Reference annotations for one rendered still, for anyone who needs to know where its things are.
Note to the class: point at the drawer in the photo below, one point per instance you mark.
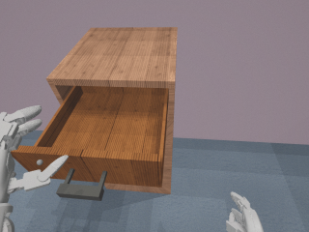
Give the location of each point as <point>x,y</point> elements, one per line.
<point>121,130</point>

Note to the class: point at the handle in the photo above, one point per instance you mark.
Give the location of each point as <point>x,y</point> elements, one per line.
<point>67,190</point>

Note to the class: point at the robot left hand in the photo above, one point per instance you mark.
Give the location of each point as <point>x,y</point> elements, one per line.
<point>12,128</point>

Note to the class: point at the left robot forearm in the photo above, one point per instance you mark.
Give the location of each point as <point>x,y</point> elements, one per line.
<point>6,225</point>

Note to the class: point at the cabinet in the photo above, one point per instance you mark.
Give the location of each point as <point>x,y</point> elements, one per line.
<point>135,57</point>

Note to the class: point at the robot right hand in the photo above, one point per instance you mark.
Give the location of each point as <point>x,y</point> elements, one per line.
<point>247,221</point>

